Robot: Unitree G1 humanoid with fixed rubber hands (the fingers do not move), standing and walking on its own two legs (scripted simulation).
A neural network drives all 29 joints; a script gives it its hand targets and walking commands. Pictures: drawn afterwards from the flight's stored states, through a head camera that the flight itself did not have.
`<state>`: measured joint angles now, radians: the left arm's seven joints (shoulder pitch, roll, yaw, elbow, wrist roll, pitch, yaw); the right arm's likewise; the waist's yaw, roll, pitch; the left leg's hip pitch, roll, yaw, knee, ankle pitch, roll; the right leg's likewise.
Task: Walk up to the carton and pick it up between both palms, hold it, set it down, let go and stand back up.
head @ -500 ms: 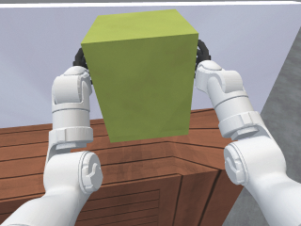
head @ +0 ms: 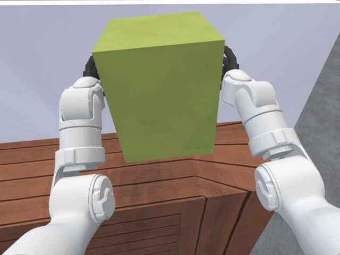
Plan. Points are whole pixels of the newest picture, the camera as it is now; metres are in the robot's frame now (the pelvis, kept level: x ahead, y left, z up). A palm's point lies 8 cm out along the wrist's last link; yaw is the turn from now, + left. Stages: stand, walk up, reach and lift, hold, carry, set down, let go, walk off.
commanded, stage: hold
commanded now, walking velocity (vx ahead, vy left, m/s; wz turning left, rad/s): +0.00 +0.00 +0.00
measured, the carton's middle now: (162, 86) +0.39 +0.01 +0.26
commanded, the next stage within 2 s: none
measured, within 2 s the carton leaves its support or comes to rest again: neither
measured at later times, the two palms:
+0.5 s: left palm (93, 84) +0.37 +0.15 +0.28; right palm (230, 77) +0.37 -0.14 +0.29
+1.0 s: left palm (92, 85) +0.37 +0.15 +0.28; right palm (230, 77) +0.37 -0.14 +0.29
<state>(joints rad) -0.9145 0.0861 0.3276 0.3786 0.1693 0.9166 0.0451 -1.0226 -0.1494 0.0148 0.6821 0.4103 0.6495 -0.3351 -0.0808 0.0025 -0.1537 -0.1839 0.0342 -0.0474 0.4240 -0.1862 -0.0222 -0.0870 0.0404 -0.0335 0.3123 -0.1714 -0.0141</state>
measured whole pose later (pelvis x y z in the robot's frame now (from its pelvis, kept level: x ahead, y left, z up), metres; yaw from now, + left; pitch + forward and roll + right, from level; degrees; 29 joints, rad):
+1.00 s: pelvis +0.00 +0.00 +0.00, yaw +0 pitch -4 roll -2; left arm -0.91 0.07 0.35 0.39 0.19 0.91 0.04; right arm -1.03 -0.15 0.00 0.70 0.41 0.67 -0.33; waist -0.07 0.02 -0.17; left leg -0.17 0.03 -0.07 0.43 -0.19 -0.02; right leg -0.07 0.05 -0.02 0.31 -0.18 -0.01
